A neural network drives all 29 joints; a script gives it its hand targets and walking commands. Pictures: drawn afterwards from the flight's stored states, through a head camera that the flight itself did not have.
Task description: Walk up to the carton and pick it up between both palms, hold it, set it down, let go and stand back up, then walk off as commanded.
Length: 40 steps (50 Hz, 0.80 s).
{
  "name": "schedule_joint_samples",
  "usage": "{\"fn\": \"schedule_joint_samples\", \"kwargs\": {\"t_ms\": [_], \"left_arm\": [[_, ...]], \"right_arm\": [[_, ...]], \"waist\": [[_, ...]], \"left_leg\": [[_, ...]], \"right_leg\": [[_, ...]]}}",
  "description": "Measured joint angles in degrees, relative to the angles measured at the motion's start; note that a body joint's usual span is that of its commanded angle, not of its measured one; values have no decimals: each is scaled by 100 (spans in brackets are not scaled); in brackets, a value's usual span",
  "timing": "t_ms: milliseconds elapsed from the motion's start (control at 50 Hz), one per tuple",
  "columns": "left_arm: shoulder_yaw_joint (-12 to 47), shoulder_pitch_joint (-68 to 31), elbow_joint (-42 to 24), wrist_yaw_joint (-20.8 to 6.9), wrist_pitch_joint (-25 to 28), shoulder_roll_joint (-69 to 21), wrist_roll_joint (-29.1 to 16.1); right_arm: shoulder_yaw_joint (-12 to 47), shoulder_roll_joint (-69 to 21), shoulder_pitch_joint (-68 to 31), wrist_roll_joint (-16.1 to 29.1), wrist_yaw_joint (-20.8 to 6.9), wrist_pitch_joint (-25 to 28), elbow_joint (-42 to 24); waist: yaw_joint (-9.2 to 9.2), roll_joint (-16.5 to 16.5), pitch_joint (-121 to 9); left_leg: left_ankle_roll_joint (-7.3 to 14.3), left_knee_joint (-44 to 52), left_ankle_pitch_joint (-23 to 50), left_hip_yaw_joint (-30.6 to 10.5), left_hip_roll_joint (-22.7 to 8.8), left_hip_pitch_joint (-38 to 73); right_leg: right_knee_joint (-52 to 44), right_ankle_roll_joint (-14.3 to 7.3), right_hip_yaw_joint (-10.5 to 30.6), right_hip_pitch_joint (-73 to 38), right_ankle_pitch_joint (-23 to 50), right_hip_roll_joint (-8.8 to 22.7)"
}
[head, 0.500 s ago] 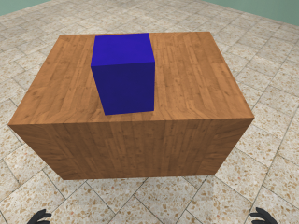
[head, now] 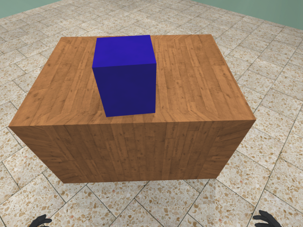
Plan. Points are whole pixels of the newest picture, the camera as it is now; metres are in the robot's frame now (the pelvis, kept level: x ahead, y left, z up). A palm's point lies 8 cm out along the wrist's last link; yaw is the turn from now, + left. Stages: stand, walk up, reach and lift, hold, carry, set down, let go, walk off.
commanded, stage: walk up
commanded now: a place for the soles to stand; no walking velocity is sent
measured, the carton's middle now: (127, 77) +0.68 +0.12 +0.00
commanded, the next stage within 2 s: none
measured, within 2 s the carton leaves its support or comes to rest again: neither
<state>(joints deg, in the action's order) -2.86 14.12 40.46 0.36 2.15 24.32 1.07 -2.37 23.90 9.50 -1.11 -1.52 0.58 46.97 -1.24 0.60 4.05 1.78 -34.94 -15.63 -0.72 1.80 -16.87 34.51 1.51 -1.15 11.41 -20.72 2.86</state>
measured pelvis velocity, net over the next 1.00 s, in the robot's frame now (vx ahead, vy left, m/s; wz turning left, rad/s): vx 0.14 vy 0.10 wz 0.05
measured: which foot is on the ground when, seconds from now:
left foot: down 0.00-0.22, up 0.24-0.52, down 0.54-1.00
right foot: down 0.00-0.56, up 0.58-1.00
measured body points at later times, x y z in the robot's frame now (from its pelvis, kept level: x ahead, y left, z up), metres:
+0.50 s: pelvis +0.07 +0.04 +0.00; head +0.05 +0.04 +0.45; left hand +0.08 +0.38 -0.09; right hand +0.23 -0.26 -0.08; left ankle +0.14 +0.15 -0.71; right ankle -0.02 -0.14 -0.73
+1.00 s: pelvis +0.14 +0.10 +0.01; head +0.17 +0.12 +0.45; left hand +0.25 +0.43 -0.09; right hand +0.17 -0.23 -0.08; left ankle +0.16 +0.16 -0.73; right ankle +0.23 -0.05 -0.68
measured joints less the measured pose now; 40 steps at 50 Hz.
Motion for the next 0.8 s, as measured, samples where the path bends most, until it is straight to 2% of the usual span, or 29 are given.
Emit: {"fn": "schedule_joint_samples", "kwargs": {"t_ms": [100, 180, 220, 280, 320, 400, 500, 540, 580, 620, 660, 720, 800], "left_arm": [[0, -42, 0, 0, -48, 0, 0], [1, 118, -1, -29, 65, 0, 0], [1, 325, -3, -41, 156, 1, 0], [-1, 721, 3, -38, 299, 25, 0], [-1, 971, 3, -24, 302, 24, 0], [0, 1360, 0, -14, 302, 29, 0], [-1, 1407, -3, -14, 292, 141, 0], [0, 1263, -3, -15, 288, 201, 0], [2, 936, 5, -14, 209, 230, 1], [1, 657, -2, -18, 181, 183, -16], [2, 566, -2, -20, 170, 191, -17], [1, 519, -6, -27, 131, 226, -18], [1, 366, -5, -37, 33, 232, -18]], "right_arm": [[0, 0, 0, 0, -2, 0, 0], [-54, 0, 180, 0, -177, 2, -114], [-61, 0, 271, 0, -246, -29, -146], [-107, -2, 302, -12, -266, -65, -204], [-178, 0, 304, -14, -266, -66, -260], [-256, 0, 263, -14, -312, -65, -413], [-262, 2, 177, -14, -416, -63, -560], [-304, 8, 210, -13, -415, -22, -571], [-319, -24, 267, -14, -378, 63, -523], [-320, -27, 492, -14, -302, 111, -510], [-319, -27, 710, -10, -260, 112, -477], [-319, -29, 1045, 8, -185, 150, -465], [-317, -30, 1454, 13, -122, 238, -460]], "waist": [[1, -12, 0], [18, -18, -144], [30, -18, -254], [13, -66, -246], [-34, -48, -206], [-156, 84, -203], [-207, 161, -212], [-145, 116, -220], [19, -127, -25], [127, -172, 45], [244, -167, 34], [380, -173, 26], [410, -193, 24]], "left_leg": [[0, 0, 4, -1, 18, 0], [9, 2, -165, 0, 19, 2], [10, 0, -525, 1, 19, 1], [9, -796, -869, 13, 115, -202], [9, -1155, -890, 5, 119, -326], [9, -1212, -873, 0, 57, -506], [9, -1031, -230, -7, -185, -603], [9, -646, 125, -11, -242, -561], [-3, -617, 39, 59, -15, -533], [71, -555, 31, 44, 68, -518], [182, -284, 115, 46, 64, -374], [233, 92, 214, 55, 85, -71], [296, 230, 168, 59, 140, 143]], "right_leg": [[30, -23, -1, 12, 0, 17], [203, -307, 0, 72, -528, 1], [84, -335, 1, 45, -536, 0], [-318, -348, 13, -228, 49, 75], [-454, -242, 8, -477, 73, 153], [-748, -126, 3, -985, -44, 250], [-670, 94, -9, -1242, -320, 262], [-336, 160, -19, -1082, -543, 293], [889, 25, 75, -550, -696, 480], [2209, -108, 206, 209, -705, 291], [2941, -195, 213, 849, -711, 68], [3097, -229, 228, 1423, -502, -4], [2844, -229, 230, 1853, -97, -4]]}}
